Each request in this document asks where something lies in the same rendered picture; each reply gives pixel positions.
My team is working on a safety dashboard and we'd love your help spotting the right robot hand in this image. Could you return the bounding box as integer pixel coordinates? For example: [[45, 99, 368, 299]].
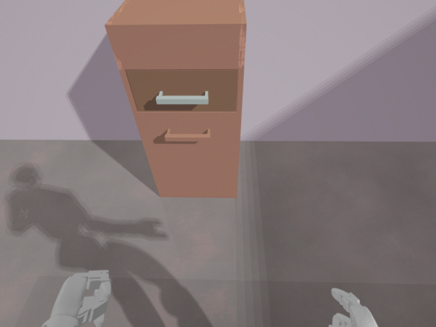
[[328, 288, 378, 327]]

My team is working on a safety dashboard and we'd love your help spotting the handle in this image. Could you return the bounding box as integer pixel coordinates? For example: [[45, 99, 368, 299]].
[[165, 134, 211, 142], [156, 91, 208, 104]]

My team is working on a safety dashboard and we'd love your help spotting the drawer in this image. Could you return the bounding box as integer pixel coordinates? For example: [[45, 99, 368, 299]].
[[126, 69, 237, 111]]

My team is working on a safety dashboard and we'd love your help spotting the left robot hand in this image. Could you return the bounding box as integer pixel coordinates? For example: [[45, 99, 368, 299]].
[[50, 270, 111, 327]]

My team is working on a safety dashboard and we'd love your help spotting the cabinet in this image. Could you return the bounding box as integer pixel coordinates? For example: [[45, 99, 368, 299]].
[[104, 0, 247, 198]]

